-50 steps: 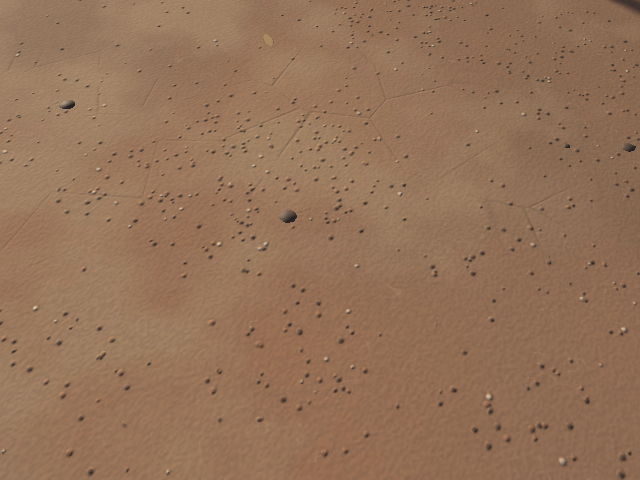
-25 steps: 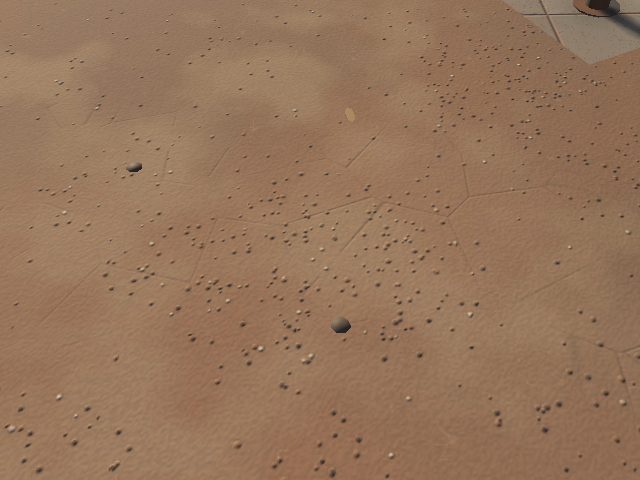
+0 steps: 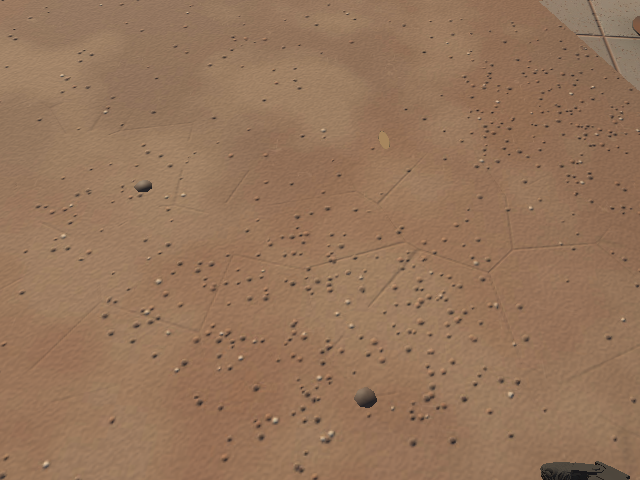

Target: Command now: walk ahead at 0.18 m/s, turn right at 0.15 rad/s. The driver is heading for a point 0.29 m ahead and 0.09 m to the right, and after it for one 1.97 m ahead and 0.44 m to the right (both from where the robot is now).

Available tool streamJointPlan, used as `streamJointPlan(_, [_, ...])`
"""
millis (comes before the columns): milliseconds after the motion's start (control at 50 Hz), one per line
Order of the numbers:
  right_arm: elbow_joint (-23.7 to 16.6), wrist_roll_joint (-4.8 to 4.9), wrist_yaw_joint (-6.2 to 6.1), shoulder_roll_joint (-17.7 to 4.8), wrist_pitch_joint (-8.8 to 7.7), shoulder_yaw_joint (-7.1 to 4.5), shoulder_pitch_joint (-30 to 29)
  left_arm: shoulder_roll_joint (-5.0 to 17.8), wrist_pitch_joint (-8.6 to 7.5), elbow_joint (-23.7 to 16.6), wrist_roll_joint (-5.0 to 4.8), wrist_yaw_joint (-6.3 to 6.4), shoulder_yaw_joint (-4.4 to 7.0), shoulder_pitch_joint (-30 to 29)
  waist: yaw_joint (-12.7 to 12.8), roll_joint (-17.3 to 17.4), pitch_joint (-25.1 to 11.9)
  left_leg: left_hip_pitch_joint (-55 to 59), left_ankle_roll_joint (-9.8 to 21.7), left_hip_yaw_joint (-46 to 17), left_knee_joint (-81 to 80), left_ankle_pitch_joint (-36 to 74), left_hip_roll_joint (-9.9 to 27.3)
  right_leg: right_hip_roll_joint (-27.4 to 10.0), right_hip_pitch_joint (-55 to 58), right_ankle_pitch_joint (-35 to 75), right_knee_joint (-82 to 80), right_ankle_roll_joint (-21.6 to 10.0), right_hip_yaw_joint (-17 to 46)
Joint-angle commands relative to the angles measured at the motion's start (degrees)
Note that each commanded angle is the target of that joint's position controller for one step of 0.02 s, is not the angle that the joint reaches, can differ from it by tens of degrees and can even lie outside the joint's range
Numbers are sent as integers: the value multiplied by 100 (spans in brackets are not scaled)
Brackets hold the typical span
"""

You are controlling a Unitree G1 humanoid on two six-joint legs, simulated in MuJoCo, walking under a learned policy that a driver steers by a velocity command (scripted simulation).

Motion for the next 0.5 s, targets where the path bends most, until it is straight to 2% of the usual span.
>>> streamJointPlan(20, [-49,-58,-27,-523,5,-142,344,508,185,-267,15,111,168,265,-109,594,-988,1598,1165,-1307,-914,2772,1633,-609,-909,380,77,147,244])
streamJointPlan(40, [-14,-125,-24,-564,-11,-164,174,396,292,-234,24,150,163,386,10,765,-911,1081,1162,-1045,-1127,2573,1524,-550,-470,614,-122,192,110])
streamJointPlan(80, [25,-146,-81,-797,-10,-247,7,371,403,-299,48,216,197,414,85,899,-837,729,1250,-719,-1310,2383,1528,-455,-281,813,-364,231,-91])
streamJointPlan(120, [98,-77,-182,-938,46,-304,50,408,467,-441,65,230,234,175,6,811,-836,808,1290,-627,-1448,1716,1660,-523,-458,1126,-498,185,-111])
streamJointPlan(160, [167,-42,-277,-961,124,-323,94,436,520,-593,54,214,267,-139,-106,758,-738,877,1272,-573,-1626,666,1733,-617,-634,1359,-661,129,-115])
streamJointPlan(200, [216,-22,-344,-992,202,-339,87,441,553,-730,49,188,288,-383,-174,756,-627,955,1237,-498,-1711,90,1776,-640,-704,1408,-885,88,-181])
streamJointPlan(300, [330,57,-371,-1152,389,-402,174,430,548,-975,32,47,320,-682,-283,735,-621,1495,1099,-271,-1376,291,1924,-492,-451,1199,-1786,-65,-514])
streamJointPlan(340, [350,158,-374,-1209,462,-426,62,415,535,-955,33,-36,348,-460,-86,753,-680,1573,856,-67,-942,472,1852,-324,50,1671,-2712,-248,-740])
streamJointPlan(360, [410,206,-377,-1130,493,-417,161,483,526,-899,58,-54,390,-283,-23,671,-708,1473,604,108,-575,286,1686,-183,437,2089,-3258,-398,-777])
streamJointPlan(380, [505,188,-361,-923,514,-379,413,790,518,-901,95,-22,487,-139,-48,101,-607,1042,145,472,258,-258,1308,-430,878,2966,-3930,-658,-173])
streamJointPlan(400, [303,-75,-303,-573,488,-287,415,1497,529,-1034,103,97,636,-92,-325,-1650,-573,-532,-468,1010,1948,-2272,447,-1818,1675,5098,-4020,-1345,1762])
streamJointPlan(420, [89,-88,-337,-737,447,-329,-211,1553,431,-1147,270,58,613,-23,57,-1549,-652,-1309,-576,148,3084,-3285,-73,-2313,1481,5294,-4250,-2197,2523])
streamJointPlan(440, [72,14,-346,-894,448,-381,-358,1383,305,-1180,327,23,576,-116,52,-937,-723,-1411,-495,-315,3622,-2980,44,-2042,1433,4968,-4297,-2104,2176])
streamJointPlan(460, [160,88,-369,-917,467,-412,-211,1268,223,-1224,232,42,559,-444,-149,-685,-679,-1488,-432,-457,3693,-2449,134,-1732,1435,4731,-4225,-1764,1757])
streamJointPlan(480, [295,60,-416,-939,491,-438,-67,1080,211,-1295,116,66,509,-703,-248,-477,-715,-1472,-434,-524,3627,-2116,202,-1551,1420,4539,-4184,-1505,1535])
streamJointPlan(500, [309,21,-444,-981,504,-462,-38,987,225,-1341,47,98,466,-847,-313,-530,-719,-1335,-466,-536,3628,-1855,201,-1458,1300,4615,-4177,-1428,1415])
